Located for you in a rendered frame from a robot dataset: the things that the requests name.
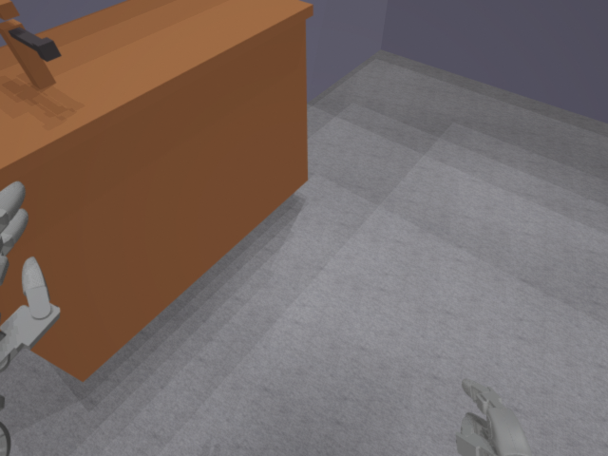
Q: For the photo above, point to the left robot hand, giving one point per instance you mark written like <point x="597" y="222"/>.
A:
<point x="27" y="325"/>

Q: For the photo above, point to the counter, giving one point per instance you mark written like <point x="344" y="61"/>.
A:
<point x="165" y="133"/>

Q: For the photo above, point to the tap lever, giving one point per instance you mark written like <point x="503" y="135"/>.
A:
<point x="45" y="47"/>

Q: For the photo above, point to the right robot hand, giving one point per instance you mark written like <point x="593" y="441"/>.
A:
<point x="501" y="434"/>

